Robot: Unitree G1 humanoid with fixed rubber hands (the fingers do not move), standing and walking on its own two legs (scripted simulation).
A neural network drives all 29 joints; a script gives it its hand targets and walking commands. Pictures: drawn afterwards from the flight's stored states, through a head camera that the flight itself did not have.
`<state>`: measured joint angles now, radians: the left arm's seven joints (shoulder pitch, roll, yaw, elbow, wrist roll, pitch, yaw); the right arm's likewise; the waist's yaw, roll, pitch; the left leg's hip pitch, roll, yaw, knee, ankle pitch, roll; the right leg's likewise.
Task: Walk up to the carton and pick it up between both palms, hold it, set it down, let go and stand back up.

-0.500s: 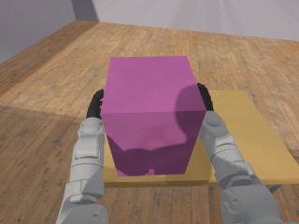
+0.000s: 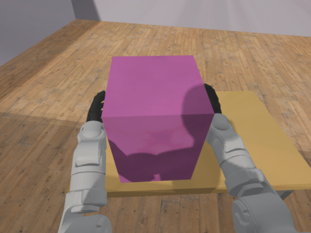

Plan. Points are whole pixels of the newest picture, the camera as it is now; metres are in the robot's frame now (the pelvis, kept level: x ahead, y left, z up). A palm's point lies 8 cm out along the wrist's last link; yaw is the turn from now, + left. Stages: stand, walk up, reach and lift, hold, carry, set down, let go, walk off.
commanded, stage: reach and lift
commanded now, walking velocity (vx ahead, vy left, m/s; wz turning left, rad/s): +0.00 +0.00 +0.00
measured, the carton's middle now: (154, 122) +0.39 +0.01 +0.11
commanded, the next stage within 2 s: hold in 0.42 s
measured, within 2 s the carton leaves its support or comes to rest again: neither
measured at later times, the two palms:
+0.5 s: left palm (96, 118) +0.36 +0.15 +0.16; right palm (217, 113) +0.36 -0.15 +0.16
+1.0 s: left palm (90, 120) +0.34 +0.16 +0.17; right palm (216, 110) +0.35 -0.14 +0.18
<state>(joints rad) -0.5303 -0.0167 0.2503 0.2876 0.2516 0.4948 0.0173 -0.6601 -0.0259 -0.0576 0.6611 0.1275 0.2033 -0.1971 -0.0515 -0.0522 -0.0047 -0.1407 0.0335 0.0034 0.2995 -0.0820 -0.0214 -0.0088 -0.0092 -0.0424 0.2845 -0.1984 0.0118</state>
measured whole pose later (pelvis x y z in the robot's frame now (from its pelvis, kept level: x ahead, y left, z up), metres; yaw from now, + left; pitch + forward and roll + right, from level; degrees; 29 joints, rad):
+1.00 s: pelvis -0.01 +0.00 +0.00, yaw +1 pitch -7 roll +0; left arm -0.54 -0.02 0.26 0.13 0.29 0.68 -0.02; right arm -0.67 -0.02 -0.04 0.56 0.18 0.34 -0.22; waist -0.07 -0.08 0.00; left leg -0.11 0.03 -0.01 0.30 -0.07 -0.03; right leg 0.02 -0.01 -0.05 0.30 -0.20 0.01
